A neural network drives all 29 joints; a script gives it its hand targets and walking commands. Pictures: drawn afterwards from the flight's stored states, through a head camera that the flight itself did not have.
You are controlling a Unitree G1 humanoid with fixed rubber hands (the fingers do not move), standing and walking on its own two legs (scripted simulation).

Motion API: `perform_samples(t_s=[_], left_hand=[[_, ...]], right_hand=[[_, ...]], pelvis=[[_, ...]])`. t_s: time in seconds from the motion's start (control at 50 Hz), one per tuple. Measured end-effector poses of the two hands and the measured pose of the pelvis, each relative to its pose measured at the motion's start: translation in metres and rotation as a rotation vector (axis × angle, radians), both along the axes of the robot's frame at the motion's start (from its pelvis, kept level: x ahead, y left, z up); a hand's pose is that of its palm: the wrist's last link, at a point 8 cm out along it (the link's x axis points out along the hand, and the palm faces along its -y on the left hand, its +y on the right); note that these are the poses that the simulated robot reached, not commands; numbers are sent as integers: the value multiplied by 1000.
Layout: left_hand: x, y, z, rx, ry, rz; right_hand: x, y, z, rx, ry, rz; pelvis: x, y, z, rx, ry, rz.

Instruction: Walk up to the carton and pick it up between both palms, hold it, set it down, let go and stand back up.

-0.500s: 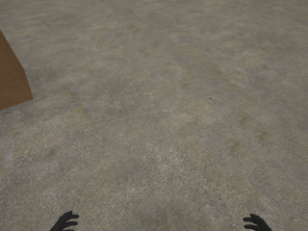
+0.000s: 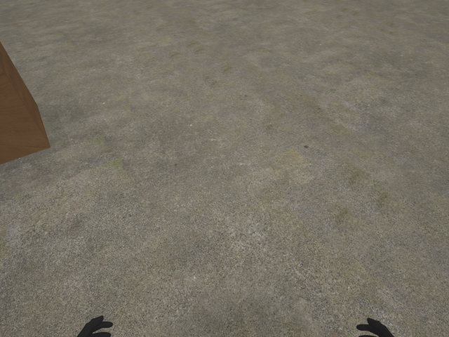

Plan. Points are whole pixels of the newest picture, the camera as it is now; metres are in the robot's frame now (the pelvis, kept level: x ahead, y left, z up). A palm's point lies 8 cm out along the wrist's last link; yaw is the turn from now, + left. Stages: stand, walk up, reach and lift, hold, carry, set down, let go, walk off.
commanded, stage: stand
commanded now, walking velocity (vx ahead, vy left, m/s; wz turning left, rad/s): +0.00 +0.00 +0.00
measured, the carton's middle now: out of the picture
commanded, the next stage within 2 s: none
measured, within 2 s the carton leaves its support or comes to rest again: neither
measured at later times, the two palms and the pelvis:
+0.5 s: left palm out of the picture +0.12 +0.28 -0.08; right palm out of the picture +0.11 -0.27 -0.09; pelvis -0.01 +0.00 +0.00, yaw +0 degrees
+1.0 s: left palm out of the picture +0.10 +0.28 -0.08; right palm out of the picture +0.10 -0.27 -0.09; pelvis -0.01 +0.00 +0.01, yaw +0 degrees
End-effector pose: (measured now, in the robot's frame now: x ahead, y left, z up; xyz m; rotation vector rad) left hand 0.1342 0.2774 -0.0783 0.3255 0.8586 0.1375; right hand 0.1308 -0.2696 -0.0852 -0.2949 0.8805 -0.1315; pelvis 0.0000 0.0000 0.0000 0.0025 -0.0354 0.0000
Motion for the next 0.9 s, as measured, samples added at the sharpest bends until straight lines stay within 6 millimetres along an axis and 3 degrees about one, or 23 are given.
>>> perform_samples(t_s=[0.9], left_hand=[[-30, 6, -5, -1, 76, 29]], right_hand=[[-27, -2, -2, -3, 65, -22]], pelvis=[[-12, 1, 7, -2, 13, 0]])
